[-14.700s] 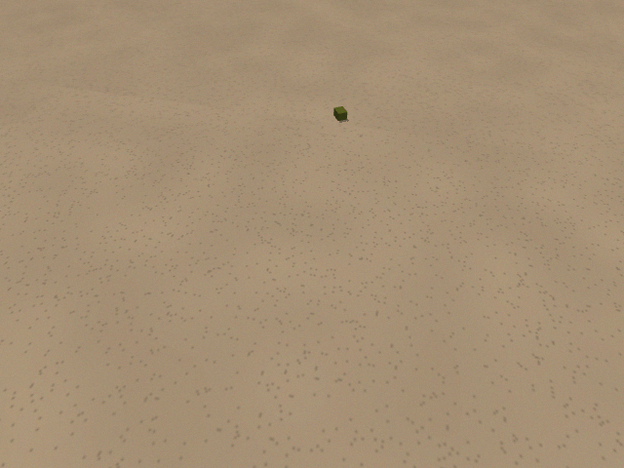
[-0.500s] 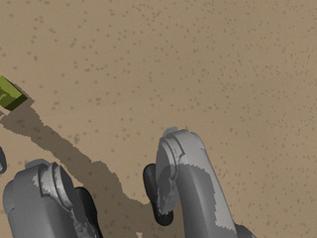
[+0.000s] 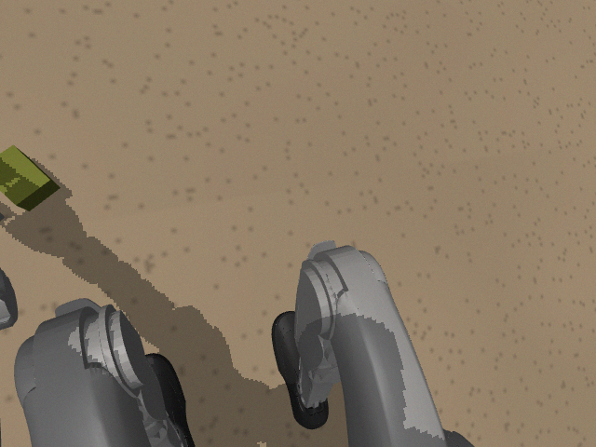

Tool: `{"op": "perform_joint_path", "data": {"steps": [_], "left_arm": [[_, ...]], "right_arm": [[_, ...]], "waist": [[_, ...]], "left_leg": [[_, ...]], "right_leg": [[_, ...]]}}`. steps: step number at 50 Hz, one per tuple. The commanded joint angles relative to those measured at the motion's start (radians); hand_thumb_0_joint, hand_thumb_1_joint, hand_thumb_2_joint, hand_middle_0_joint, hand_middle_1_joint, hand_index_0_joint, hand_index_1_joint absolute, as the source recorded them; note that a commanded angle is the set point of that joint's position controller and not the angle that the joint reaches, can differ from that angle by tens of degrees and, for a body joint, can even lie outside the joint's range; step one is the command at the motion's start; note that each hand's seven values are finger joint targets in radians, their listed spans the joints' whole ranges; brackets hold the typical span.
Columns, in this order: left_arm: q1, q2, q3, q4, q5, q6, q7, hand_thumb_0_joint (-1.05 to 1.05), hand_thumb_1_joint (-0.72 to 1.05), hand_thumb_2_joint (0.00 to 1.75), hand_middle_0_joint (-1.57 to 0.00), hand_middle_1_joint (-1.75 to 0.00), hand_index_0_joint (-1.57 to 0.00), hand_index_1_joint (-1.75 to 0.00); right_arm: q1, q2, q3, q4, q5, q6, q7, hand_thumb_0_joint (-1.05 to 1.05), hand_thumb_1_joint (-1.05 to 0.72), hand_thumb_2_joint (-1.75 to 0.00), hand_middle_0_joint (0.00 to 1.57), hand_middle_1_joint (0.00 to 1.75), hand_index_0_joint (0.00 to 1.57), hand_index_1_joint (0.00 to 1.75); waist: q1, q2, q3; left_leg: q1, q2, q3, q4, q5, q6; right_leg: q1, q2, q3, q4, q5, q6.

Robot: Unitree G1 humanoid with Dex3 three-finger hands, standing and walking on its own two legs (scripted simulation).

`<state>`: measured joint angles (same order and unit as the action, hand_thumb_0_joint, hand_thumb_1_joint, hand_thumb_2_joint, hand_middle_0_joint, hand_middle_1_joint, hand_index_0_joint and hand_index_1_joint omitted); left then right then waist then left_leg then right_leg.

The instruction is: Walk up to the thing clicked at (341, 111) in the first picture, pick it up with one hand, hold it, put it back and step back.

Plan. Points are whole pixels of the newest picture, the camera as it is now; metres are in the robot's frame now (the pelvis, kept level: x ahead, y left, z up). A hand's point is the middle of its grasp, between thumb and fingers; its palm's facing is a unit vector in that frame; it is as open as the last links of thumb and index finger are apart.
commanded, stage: rise first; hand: left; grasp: from above
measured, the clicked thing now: (21, 179) +0.50 +0.31 -0.29
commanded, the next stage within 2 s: none
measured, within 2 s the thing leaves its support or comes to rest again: neither
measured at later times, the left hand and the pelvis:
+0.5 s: hand out of the picture +0.47 +0.34 -0.18, palm faces -0.28 -0.30 -0.91, open 13.5 cm; pelvis +0.00 +0.00 +0.00, yaw -1 degrees
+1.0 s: hand out of the picture +0.47 +0.35 -0.18, palm faces -0.28 -0.29 -0.91, open 13.5 cm; pelvis +0.00 +0.00 +0.00, yaw +0 degrees
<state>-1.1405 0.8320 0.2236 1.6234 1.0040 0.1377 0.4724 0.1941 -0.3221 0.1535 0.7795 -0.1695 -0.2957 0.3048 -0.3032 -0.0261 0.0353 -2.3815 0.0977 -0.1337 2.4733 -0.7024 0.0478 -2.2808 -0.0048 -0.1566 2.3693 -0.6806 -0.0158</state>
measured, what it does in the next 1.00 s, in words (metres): stands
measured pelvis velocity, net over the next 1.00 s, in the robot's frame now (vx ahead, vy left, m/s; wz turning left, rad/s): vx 0.00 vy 0.00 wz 0.00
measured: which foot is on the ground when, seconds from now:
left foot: down 0.00-1.00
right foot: down 0.00-1.00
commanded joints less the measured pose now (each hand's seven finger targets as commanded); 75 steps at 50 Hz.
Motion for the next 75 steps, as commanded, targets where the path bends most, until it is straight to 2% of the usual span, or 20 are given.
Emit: {"op": "perform_joint_path", "data": {"steps": [1,3,6,13,14,15,16,19,27,32,37,39,45,49,51,64,65,72,74,75], "left_arm": [[-0.249,0.248,-0.006,-0.071,0.002,0.013,0.019,0.00,-0.52,0.95,-0.12,-1.05,-0.13,-1.04],[-0.285,0.245,-0.020,-0.108,0.000,-0.001,0.018,0.00,-0.51,0.93,-0.12,-1.07,-0.13,-1.05],[-0.273,0.289,0.020,-0.060,0.007,-0.009,0.022,0.00,-0.50,0.93,-0.12,-1.07,-0.13,-1.05],[-0.366,0.273,-0.015,-0.095,0.026,-0.048,0.046,0.00,-0.46,0.90,-0.15,-1.05,-0.17,-1.03],[-0.330,0.301,0.014,-0.053,0.028,-0.042,0.053,0.00,-0.46,0.89,-0.15,-1.04,-0.17,-1.02],[-0.364,0.273,-0.014,-0.113,0.029,-0.046,0.053,0.00,-0.46,0.89,-0.15,-1.04,-0.17,-1.02],[-0.319,0.311,0.026,-0.077,0.029,-0.042,0.070,0.00,-0.45,0.89,-0.14,-1.06,-0.17,-1.03],[-0.301,0.265,0.004,-0.078,0.022,-0.031,0.079,0.00,-0.44,0.87,-0.18,-1.03,-0.19,-1.01],[-0.259,0.292,0.022,-0.066,0.012,0.011,0.053,0.00,-0.51,0.95,-0.15,-1.04,-0.15,-1.03],[-0.305,0.253,-0.006,-0.057,0.004,0.012,0.040,0.00,-0.51,0.96,-0.14,-1.06,-0.14,-1.05],[-0.321,0.290,0.027,-0.034,0.016,-0.003,0.037,0.00,-0.49,0.95,-0.17,-1.02,-0.17,-1.02],[-0.342,0.246,-0.010,-0.065,0.015,-0.013,0.029,0.00,-0.48,0.94,-0.17,-1.02,-0.18,-1.02],[-0.334,0.292,0.008,-0.185,0.020,-0.016,0.055,0.00,-0.49,0.94,-0.17,-1.01,-0.17,-1.01],[-0.287,0.255,-0.001,-0.089,0.011,0.013,0.045,0.00,-0.47,0.92,-0.18,-1.01,-0.18,-1.01],[-0.271,0.278,0.011,-0.088,-0.003,0.017,0.039,0.00,-0.47,0.92,-0.17,-1.00,-0.18,-1.00],[-0.344,0.308,0.008,-0.031,0.019,-0.032,0.044,0.00,-0.37,0.84,-0.23,-0.97,-0.25,-0.96],[-0.380,0.274,-0.030,-0.080,0.014,-0.044,0.041,0.00,-0.37,0.84,-0.24,-0.96,-0.25,-0.94],[-0.326,0.314,0.017,-0.130,0.021,-0.012,0.080,0.00,-0.33,0.80,-0.28,-0.92,-0.29,-0.91],[-0.298,0.306,0.034,-0.146,0.010,0.007,0.084,0.00,-0.35,0.82,-0.28,-0.89,-0.29,-0.89],[-0.279,0.261,0.007,-0.118,0.006,0.018,0.073,0.00,-0.34,0.80,-0.28,-0.90,-0.29,-0.89]], "right_arm": [[0.241,-0.278,-0.071,0.014,0.010,0.006,-0.007,0.00,-0.92,-0.91,0.20,0.30,0.20,0.30],[0.227,-0.273,-0.061,-0.008,0.008,0.001,-0.008,0.00,-0.92,-0.91,0.20,0.30,0.20,0.30],[0.248,-0.285,-0.060,0.013,0.001,-0.002,-0.011,0.00,-0.92,-0.91,0.20,0.30,0.20,0.30],[0.228,-0.275,-0.042,0.003,-0.008,-0.022,-0.014,0.00,-0.92,-0.91,0.20,0.30,0.20,0.30],[0.236,-0.284,-0.045,0.017,-0.009,-0.022,-0.014,0.00,-0.92,-0.91,0.20,0.30,0.20,0.30],[0.222,-0.276,-0.043,0.002,-0.011,-0.027,-0.013,0.00,-0.92,-0.91,0.20,0.30,0.20,0.30],[0.239,-0.289,-0.049,0.018,-0.009,-0.022,-0.012,0.00,-0.92,-0.91,0.20,0.30,0.20,0.30],[0.228,-0.276,-0.049,0.004,-0.012,-0.018,-0.003,0.00,-0.92,-0.91,0.20,0.30,0.20,0.30],[0.227,-0.290,-0.062,0.012,0.001,-0.011,-0.001,0.00,-0.91,-0.91,0.20,0.30,0.20,0.30],[0.218,-0.289,-0.053,-0.002,0.001,-0.019,-0.002,0.00,-0.91,-0.91,0.20,0.30,0.20,0.30],[0.237,-0.297,-0.051,0.022,-0.007,-0.028,-0.008,0.00,-0.91,-0.91,0.20,0.30,0.20,0.30],[0.221,-0.291,-0.054,0.015,-0.010,-0.034,-0.007,0.00,-0.91,-0.91,0.20,0.30,0.20,0.30],[0.228,-0.285,-0.060,0.006,-0.002,-0.026,0.000,0.00,-0.92,-0.91,0.20,0.30,0.20,0.30],[0.254,-0.281,-0.065,0.022,-0.002,-0.009,0.008,0.00,-0.92,-0.91,0.20,0.30,0.20,0.30],[0.242,-0.287,-0.064,0.004,0.003,-0.005,0.005,0.00,-0.92,-0.91,0.20,0.30,0.20,0.30],[0.230,-0.303,-0.037,0.003,-0.012,-0.033,-0.013,0.00,-0.91,-0.91,0.20,0.30,0.20,0.30],[0.217,-0.281,-0.031,-0.007,-0.014,-0.037,-0.011,0.00,-0.91,-0.91,0.20,0.30,0.20,0.30],[0.225,-0.290,-0.047,-0.002,-0.013,-0.031,0.001,0.00,-0.92,-0.91,0.20,0.30,0.20,0.30],[0.221,-0.284,-0.056,-0.011,-0.004,-0.020,0.004,0.00,-0.92,-0.91,0.20,0.30,0.20,0.30],[0.218,-0.274,-0.056,-0.010,-0.004,-0.015,0.008,0.00,-0.92,-0.91,0.20,0.30,0.20,0.30]], "waist": [[-0.018,0.348,-0.659],[-0.019,0.341,-0.668],[-0.022,0.313,-0.655],[-0.050,0.379,-0.661],[-0.044,0.371,-0.657],[-0.043,0.389,-0.672],[-0.025,0.401,-0.704],[-0.029,0.412,-0.700],[-0.013,0.380,-0.669],[-0.041,0.360,-0.635],[-0.059,0.360,-0.601],[-0.062,0.388,-0.610],[-0.005,0.471,-0.758],[-0.026,0.412,-0.700],[-0.008,0.377,-0.695],[-0.069,0.328,-0.632],[-0.064,0.348,-0.639],[-0.011,0.472,-0.727],[0.003,0.469,-0.759],[-0.006,0.451,-0.729]], "left_leg": [[0.483,-0.037,0.043,-0.229,0.250,-0.018],[0.469,-0.039,0.050,-0.226,0.256,-0.015],[0.454,-0.040,0.045,-0.225,0.228,-0.012],[0.502,-0.037,0.045,-0.217,0.219,-0.019],[0.514,-0.034,0.042,-0.214,0.217,-0.020],[0.536,-0.034,0.043,-0.208,0.241,-0.022],[0.539,-0.031,0.044,-0.220,0.245,-0.025],[0.539,-0.032,0.049,-0.219,0.269,-0.025],[0.506,-0.031,0.035,-0.231,0.237,-0.021],[0.488,-0.033,0.022,-0.237,0.209,-0.020],[0.491,-0.035,0.020,-0.237,0.180,-0.022],[0.523,-0.034,0.017,-0.243,0.174,-0.028],[0.609,-0.031,0.039,-0.231,0.303,-0.039],[0.553,-0.031,0.043,-0.218,0.315,-0.029],[0.506,-0.034,0.046,-0.224,0.295,-0.022],[0.461,-0.038,0.037,-0.212,0.186,-0.012],[0.473,-0.040,0.044,-0.205,0.202,-0.014],[0.571,-0.031,0.047,-0.226,0.272,-0.031],[0.580,-0.030,0.045,-0.234,0.291,-0.033],[0.565,-0.030,0.046,-0.228,0.292,-0.029]], "right_leg": [[0.352,0.070,-0.037,-0.225,0.261,-0.012],[0.383,0.072,-0.030,-0.234,0.271,-0.008],[0.386,0.068,-0.033,-0.235,0.242,-0.006],[0.370,0.071,-0.041,-0.231,0.238,-0.009],[0.366,0.069,-0.044,-0.228,0.235,-0.009],[0.358,0.069,-0.044,-0.224,0.259,-0.009],[0.390,0.071,-0.045,-0.230,0.262,-0.010],[0.400,0.072,-0.042,-0.227,0.294,-0.011],[0.350,0.072,-0.047,-0.222,0.246,-0.012],[0.323,0.072,-0.050,-0.224,0.225,-0.013],[0.302,0.066,-0.051,-0.221,0.194,-0.012],[0.286,0.066,-0.054,-0.217,0.187,-0.015],[0.367,0.066,-0.049,-0.204,0.304,-0.019],[0.367,0.071,-0.045,-0.212,0.321,-0.013],[0.386,0.072,-0.038,-0.225,0.302,-0.011],[0.375,0.074,-0.042,-0.240,0.211,-0.003],[0.372,0.073,-0.036,-0.239,0.226,-0.003],[0.377,0.072,-0.045,-0.217,0.284,-0.016],[0.387,0.070,-0.047,-0.218,0.297,-0.017],[0.370,0.073,-0.045,-0.219,0.300,-0.017]]}}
